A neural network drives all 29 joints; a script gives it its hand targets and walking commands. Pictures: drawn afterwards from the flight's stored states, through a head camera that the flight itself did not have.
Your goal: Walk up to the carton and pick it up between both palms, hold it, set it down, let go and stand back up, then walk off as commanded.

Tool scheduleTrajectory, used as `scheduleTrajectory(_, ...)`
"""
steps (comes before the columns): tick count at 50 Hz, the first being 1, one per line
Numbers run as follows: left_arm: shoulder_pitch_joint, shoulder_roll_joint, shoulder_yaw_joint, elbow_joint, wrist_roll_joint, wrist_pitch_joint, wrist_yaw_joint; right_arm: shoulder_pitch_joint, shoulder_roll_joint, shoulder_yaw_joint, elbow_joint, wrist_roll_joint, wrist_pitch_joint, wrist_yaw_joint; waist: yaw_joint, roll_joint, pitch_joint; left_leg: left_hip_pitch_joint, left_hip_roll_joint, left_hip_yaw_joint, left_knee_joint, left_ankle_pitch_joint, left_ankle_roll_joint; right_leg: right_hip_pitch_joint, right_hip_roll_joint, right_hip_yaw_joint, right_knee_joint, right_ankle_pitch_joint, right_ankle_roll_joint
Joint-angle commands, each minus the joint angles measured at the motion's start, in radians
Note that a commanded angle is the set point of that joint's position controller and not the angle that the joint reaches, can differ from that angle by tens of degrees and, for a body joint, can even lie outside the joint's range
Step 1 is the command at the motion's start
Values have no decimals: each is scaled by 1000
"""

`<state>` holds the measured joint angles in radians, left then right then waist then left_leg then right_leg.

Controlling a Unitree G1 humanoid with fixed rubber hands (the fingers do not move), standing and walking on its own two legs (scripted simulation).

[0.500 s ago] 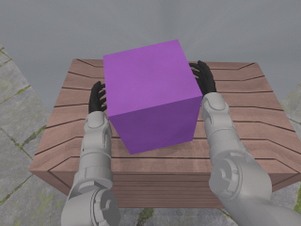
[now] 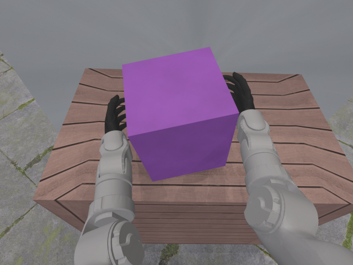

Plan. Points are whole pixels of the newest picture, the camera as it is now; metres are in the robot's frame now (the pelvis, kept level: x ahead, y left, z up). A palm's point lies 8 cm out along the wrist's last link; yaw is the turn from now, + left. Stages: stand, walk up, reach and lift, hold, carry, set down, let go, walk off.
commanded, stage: set down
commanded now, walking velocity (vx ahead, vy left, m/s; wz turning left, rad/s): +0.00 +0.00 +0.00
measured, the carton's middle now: (178, 120) +0.46 +0.02 +0.04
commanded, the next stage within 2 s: none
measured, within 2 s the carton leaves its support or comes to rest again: rests again in 0.80 s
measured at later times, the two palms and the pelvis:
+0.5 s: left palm (115, 130) +0.40 +0.17 +0.06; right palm (242, 106) +0.46 -0.12 +0.10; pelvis +0.00 +0.00 +0.00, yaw +0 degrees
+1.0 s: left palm (115, 130) +0.42 +0.18 +0.04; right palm (239, 118) +0.46 -0.13 +0.06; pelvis +0.00 +0.00 +0.00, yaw +0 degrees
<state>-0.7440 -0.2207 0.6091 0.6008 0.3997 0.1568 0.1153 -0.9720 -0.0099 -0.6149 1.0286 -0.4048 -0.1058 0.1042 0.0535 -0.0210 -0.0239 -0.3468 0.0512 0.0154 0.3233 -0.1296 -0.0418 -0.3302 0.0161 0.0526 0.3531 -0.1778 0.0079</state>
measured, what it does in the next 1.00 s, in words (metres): stands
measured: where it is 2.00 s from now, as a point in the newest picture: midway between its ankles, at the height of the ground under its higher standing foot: outside the picture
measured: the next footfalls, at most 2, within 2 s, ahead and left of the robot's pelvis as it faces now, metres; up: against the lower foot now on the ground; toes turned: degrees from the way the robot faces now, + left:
none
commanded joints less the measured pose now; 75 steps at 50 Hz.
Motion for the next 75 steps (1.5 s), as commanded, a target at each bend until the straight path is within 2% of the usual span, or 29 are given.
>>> scheduleTrajectory(1, -465, -327, -118, 46, 100, -70, -77, -310, 456, 190, 53, -44, 12, 144, 135, -65, -525, 272, -27, 157, 19, 367, 49, 125, 29, -158, -9, 289, 36)
scheduleTrajectory(5, -438, -334, -119, 46, 111, -67, -80, -280, 450, 187, 56, -45, 11, 147, 129, -42, -519, 281, -26, 153, 21, 371, 45, 115, 28, -160, -11, 279, 33)
scheduleTrajectory(6, -447, -324, -113, 34, 111, -67, -80, -296, 447, 192, 40, -47, 11, 146, 140, -36, -524, 271, -29, 158, 22, 367, 48, 125, 27, -154, -13, 280, 31)
scheduleTrajectory(14, -416, -355, -127, 44, 112, -66, -79, -261, 451, 176, 52, -56, 12, 151, 119, -15, -528, 333, -21, 144, 39, 434, 35, 58, 38, -161, -22, 257, 23)
scheduleTrajectory(17, -396, -349, -103, 55, 131, -68, -84, -255, 462, 182, 45, -61, 11, 152, 136, -27, -504, 321, -24, 145, 38, 434, 38, 75, 36, -158, -22, 275, 27)
scheduleTrajectory(26, -397, -335, -73, 65, 147, -78, -91, -234, 458, 151, 47, -81, 18, 145, 120, -40, -476, 300, -34, 146, 31, 417, 46, 94, 34, -147, -21, 292, 36)
scheduleTrajectory(27, -381, -323, -61, 70, 151, -79, -92, -236, 450, 164, 27, -72, 16, 146, 134, -46, -478, 296, -33, 147, 28, 428, 48, 100, 37, -147, -11, 310, 39)
scheduleTrajectory(28, -376, -307, -54, 84, 153, -79, -91, -229, 427, 153, 46, -79, 20, 143, 125, -52, -459, 291, -34, 147, 26, 419, 47, 99, 35, -146, -16, 304, 41)
scheduleTrajectory(32, -383, -214, -50, 55, 137, -106, -58, -235, 310, 153, 36, -53, 7, 119, 131, -37, -495, 286, -31, 142, 43, 456, 38, 88, 41, -140, -6, 326, 36)
scheduleTrajectory(36, -379, 25, -51, 53, 79, -133, 14, -262, 44, 213, 15, 58, -2, 60, 153, -21, -553, 269, -34, 150, 68, 489, 29, 101, 47, -128, 3, 374, 24)
scheduleTrajectory(37, -396, 83, -83, 47, 42, -142, 37, -281, -46, 238, 8, 102, -6, 38, 134, -10, -575, 261, -33, 145, 73, 473, 26, 98, 50, -128, 3, 373, 22)
scheduleTrajectory(41, -507, 143, -223, 85, -110, -187, 106, -387, -152, 362, 52, 281, -15, -31, 110, 20, -682, 218, -34, 136, 108, 469, 5, 38, 71, -111, 6, 398, -10)
scheduleTrajectory(42, -516, 180, -240, 112, -147, -193, 123, -414, -200, 400, 56, 334, -18, -46, 124, 37, -727, 207, -36, 141, 123, 483, -5, 25, 81, -105, 13, 417, -23)
scheduleTrajectory(43, -524, 192, -278, 129, -190, -202, 134, -422, -225, 439, 67, 383, -17, -58, 113, 45, -767, 211, -32, 136, 135, 498, -13, 11, 88, -103, 12, 423, -31)
scheduleTrajectory(49, -566, 246, -383, 319, -343, -264, 142, -520, -304, 598, 26, 560, -31, -81, 160, 10, -965, 162, -18, 113, 184, 488, -38, -22, 91, -83, 35, 394, -47)
scheduleTrajectory(51, -575, 279, -378, 359, -364, -276, 146, -544, -358, 611, 32, 589, -34, -85, 176, -4, -998, 175, -7, 112, 193, 505, -48, -36, 102, -86, 39, 383, -49)
scheduleTrajectory(55, -556, 322, -382, 389, -392, -288, 128, -526, -419, 653, 46, 635, -44, -79, 175, -29, -1008, 211, -4, 106, 215, 555, -56, -54, 111, -92, 43, 410, -51)
scheduleTrajectory(57, -508, 321, -390, 384, -393, -286, 117, -480, -444, 671, 67, 651, -52, -73, 168, -44, -979, 225, -4, 99, 214, 587, -59, -29, 114, -95, 47, 463, -44)
scheduleTrajectory(59, -501, 313, -405, 364, -399, -283, 110, -462, -463, 692, 113, 676, -55, -65, 156, -16, -959, 239, -3, 85, 213, 610, -63, -45, 114, -100, 42, 453, -46)
scheduleTrajectory(61, -503, 315, -412, 360, -399, -285, 104, -453, -475, 710, 153, 694, -58, -55, 154, -16, -926, 246, -4, 86, 204, 588, -61, -62, 117, -102, 32, 416, -47)
scheduleTrajectory(62, -436, 300, -417, 358, -399, -280, 98, -403, -477, 735, 167, 707, -60, -48, 155, -35, -891, 249, -6, 83, 201, 608, -57, -37, 118, -100, 29, 455, -45)
scheduleTrajectory(63, -466, 322, -401, 352, -401, -289, 97, -442, -480, 743, 155, 717, -64, -42, 166, -33, -908, 221, -8, 88, 199, 582, -53, -37, 113, -95, 33, 437, -42)
scheduleTrajectory(65, -444, 321, -409, 351, -401, -295, 90, -423, -484, 764, 169, 733, -69, -35, 157, -27, -868, 190, -10, 85, 182, 552, -46, -1, 104, -88, 39, 468, -39)
scheduleTrajectory(67, -423, 347, -386, 351, -403, -305, 82, -424, -483, 800, 154, 756, -75, -30, 182, -59, -854, 151, -15, 89, 173, 520, -35, 41, 98, -76, 49, 503, -25)
scheduleTrajectory(68, -384, 342, -396, 305, -409, -313, 80, -400, -489, 801, 127, 761, -93, -25, 169, -66, -899, 157, -11, 81, 173, 545, -33, 61, 99, -75, 57, 552, -23)
scheduleTrajectory(69, -424, 366, -381, 327, -411, -322, 80, -436, -486, 801, 121, 768, -93, -26, 180, -73, -879, 113, -17, 86, 164, 489, -25, 72, 89, -68, 61, 537, -11)
scheduleTrajectory(71, -330, 350, -389, 271, -411, -335, 77, -353, -501, 814, 106, 781, -120, -17, 169, -63, -898, 127, -16, 79, 168, 534, -29, 98, 96, -71, 77, 592, -12)
scheduleTrajectory(73, -345, 340, -401, 248, -412, -345, 76, -368, -513, 810, 118, 783, -133, -11, 158, -39, -906, 131, -16, 76, 162, 526, -35, 92, 96, -79, 73, 575, -12)
scheduleTrajectory(75, -339, 358, -381, 244, -415, -357, 72, -356, -503, 819, 92, 783, -134, -10, 164, -75, -881, 87, -23, 88, 148, 467, -23, 123, 86, -69, 72, 563, -1)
